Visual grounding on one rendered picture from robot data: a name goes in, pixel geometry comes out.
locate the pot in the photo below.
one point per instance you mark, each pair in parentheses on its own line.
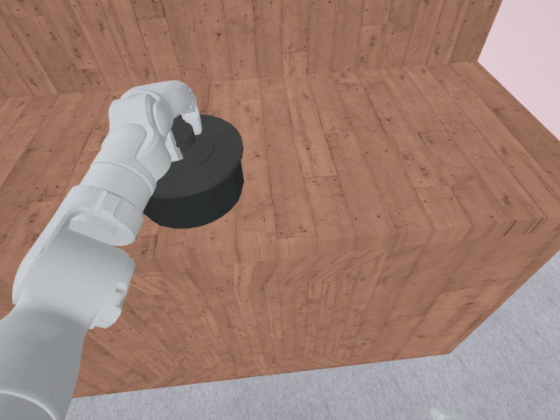
(199,209)

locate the table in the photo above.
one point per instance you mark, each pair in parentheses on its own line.
(395,194)

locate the robot left upper arm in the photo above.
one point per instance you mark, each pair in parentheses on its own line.
(79,283)

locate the left robot forearm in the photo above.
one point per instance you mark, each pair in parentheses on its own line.
(108,203)

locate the robot left hand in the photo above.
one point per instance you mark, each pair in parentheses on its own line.
(182,101)

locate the knob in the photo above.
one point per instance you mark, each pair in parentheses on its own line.
(184,135)

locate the lid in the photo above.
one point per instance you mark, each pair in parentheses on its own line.
(215,155)

